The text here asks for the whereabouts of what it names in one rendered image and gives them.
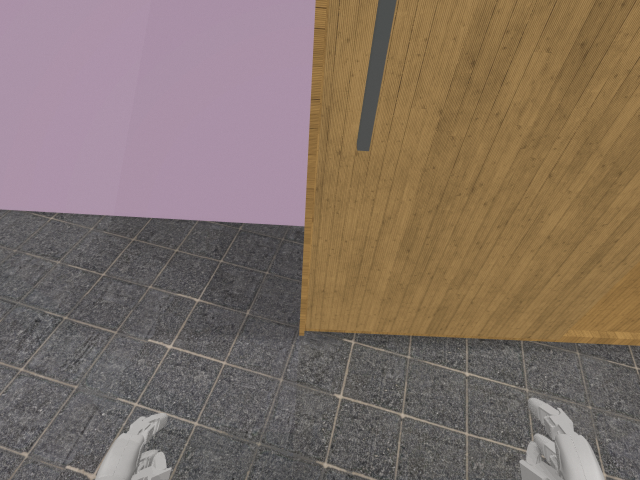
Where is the right robot hand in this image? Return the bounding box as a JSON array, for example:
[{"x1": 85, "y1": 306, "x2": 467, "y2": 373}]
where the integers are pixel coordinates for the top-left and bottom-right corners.
[{"x1": 519, "y1": 398, "x2": 605, "y2": 480}]

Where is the handle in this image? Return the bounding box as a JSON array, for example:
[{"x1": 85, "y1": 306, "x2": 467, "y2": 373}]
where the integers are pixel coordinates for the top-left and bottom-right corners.
[{"x1": 357, "y1": 0, "x2": 397, "y2": 151}]

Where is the wardrobe door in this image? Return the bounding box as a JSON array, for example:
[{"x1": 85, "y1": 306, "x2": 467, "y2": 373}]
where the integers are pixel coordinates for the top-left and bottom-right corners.
[
  {"x1": 571, "y1": 261, "x2": 640, "y2": 332},
  {"x1": 306, "y1": 0, "x2": 640, "y2": 340}
]

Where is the left robot hand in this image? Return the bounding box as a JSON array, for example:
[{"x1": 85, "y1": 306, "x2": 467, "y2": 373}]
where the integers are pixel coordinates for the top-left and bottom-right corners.
[{"x1": 95, "y1": 413, "x2": 172, "y2": 480}]

